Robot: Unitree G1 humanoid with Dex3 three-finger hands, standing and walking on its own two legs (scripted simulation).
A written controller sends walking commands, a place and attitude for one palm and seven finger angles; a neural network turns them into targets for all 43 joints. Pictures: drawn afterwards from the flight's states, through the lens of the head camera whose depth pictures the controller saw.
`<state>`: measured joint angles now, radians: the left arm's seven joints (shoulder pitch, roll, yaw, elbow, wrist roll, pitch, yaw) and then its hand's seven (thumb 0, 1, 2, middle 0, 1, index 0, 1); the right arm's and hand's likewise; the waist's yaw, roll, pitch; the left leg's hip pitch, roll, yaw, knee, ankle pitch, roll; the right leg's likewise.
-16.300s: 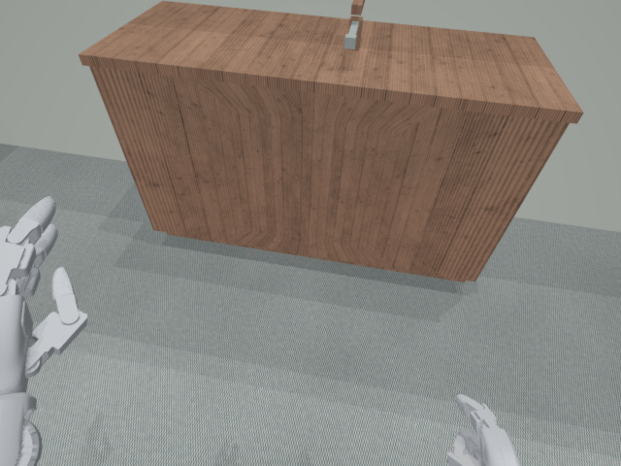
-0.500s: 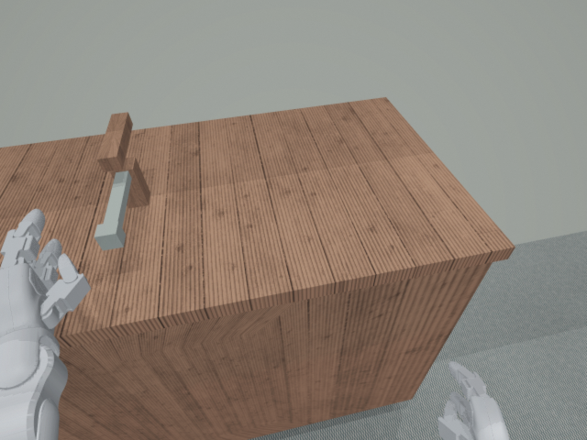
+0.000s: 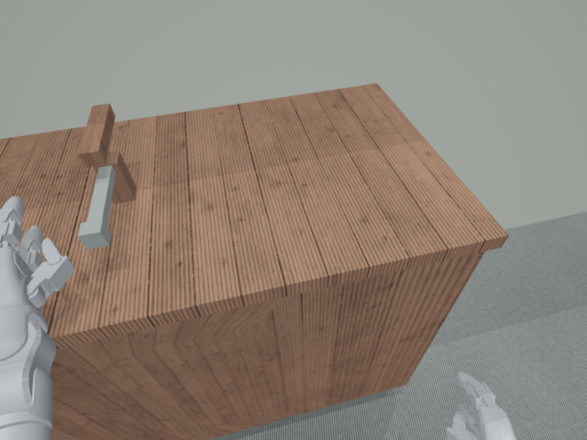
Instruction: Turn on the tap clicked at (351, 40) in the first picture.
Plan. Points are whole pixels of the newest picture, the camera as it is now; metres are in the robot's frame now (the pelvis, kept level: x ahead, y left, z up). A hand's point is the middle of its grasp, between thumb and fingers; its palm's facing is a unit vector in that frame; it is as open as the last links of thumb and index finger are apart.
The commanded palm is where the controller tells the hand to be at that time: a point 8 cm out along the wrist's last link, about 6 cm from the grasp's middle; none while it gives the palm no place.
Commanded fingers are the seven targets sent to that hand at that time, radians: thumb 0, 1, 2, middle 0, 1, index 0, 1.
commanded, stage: reach beside the lever's end, fingers flat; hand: left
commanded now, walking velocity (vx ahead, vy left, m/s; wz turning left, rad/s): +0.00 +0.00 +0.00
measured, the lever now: (95, 234) +0.33 +0.30 +0.12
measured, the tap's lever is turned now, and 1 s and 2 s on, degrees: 0 1 30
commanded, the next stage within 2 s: push the lever round in 0.30 s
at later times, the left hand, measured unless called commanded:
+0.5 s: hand (68, 269) +0.28 +0.31 +0.12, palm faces +0.55 -0.83 -0.09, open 7.8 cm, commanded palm +0.24 +0.35 +0.11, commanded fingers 0.00 0.90 0.90 -0.15 -0.15 -0.15 -0.15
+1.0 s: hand (94, 262) +0.29 +0.29 +0.12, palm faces +0.54 -0.84 -0.08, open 7.7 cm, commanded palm +0.25 +0.32 +0.11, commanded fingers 0.00 0.90 0.90 -0.15 -0.15 -0.15 -0.15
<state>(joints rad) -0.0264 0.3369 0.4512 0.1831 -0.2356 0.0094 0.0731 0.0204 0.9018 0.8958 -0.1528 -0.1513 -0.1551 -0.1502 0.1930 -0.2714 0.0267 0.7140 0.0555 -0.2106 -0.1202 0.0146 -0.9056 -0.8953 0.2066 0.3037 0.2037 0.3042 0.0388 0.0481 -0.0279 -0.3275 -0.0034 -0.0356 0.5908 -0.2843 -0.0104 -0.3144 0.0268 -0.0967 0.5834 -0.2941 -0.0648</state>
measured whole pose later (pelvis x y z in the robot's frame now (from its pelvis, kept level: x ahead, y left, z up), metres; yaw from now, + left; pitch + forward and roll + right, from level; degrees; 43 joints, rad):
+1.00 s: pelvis +0.00 +0.01 +0.00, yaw +0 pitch +1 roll +0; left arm 0.01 0.25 0.35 0.09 -0.20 0.02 0.16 0.02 0.92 0.91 -0.15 -0.15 -0.16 -0.15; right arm 0.18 -0.25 0.03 0.70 0.04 -0.18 -0.10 0.01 -0.91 -0.90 0.21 0.30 0.20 0.30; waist 0.04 0.05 -0.04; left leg -0.32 -0.01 -0.03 0.59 -0.29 0.00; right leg -0.31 0.02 -0.09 0.58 -0.30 -0.06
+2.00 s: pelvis +0.00 +0.00 +0.00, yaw +0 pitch +1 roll +0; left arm -0.16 0.07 0.15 0.12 -0.06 0.12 0.55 0.00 0.93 0.91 -0.15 -0.15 -0.15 -0.15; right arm 0.13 -0.23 0.02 0.71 0.00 -0.05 -0.08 0.01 -0.91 -0.90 0.21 0.30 0.20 0.30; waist 0.03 0.04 -0.04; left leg -0.31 -0.01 -0.04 0.58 -0.29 -0.01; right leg -0.30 0.02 -0.10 0.58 -0.30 -0.06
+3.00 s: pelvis +0.01 -0.01 +0.00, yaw +1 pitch +4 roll +0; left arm -0.47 -0.06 0.18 0.40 0.04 0.20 0.87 0.00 0.92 0.91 -0.15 -0.15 -0.16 -0.15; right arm 0.12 -0.21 -0.03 0.77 -0.05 0.02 0.00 0.01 -0.91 -0.90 0.20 0.30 0.20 0.30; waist 0.01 0.03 -0.09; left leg -0.38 0.00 -0.05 0.61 -0.29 -0.03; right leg -0.37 0.03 -0.11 0.61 -0.31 -0.08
